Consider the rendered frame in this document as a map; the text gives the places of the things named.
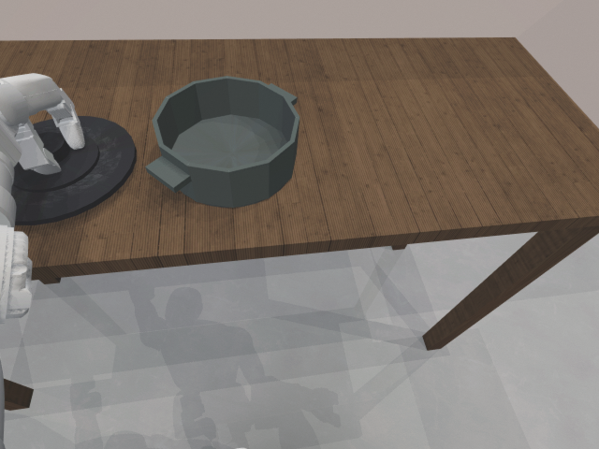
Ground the robot left upper arm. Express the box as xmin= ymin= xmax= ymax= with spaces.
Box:
xmin=0 ymin=225 xmax=32 ymax=449

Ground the pot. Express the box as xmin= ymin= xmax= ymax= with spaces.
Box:
xmin=145 ymin=76 xmax=300 ymax=208

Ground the robot left hand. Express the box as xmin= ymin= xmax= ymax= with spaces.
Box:
xmin=2 ymin=73 xmax=85 ymax=175

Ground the knob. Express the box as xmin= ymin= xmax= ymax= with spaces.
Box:
xmin=38 ymin=132 xmax=70 ymax=163

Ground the table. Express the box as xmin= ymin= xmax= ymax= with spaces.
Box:
xmin=0 ymin=37 xmax=599 ymax=411

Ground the lid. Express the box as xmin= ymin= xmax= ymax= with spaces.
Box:
xmin=11 ymin=116 xmax=137 ymax=225

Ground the robot left forearm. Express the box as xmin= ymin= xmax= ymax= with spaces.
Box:
xmin=0 ymin=79 xmax=29 ymax=228

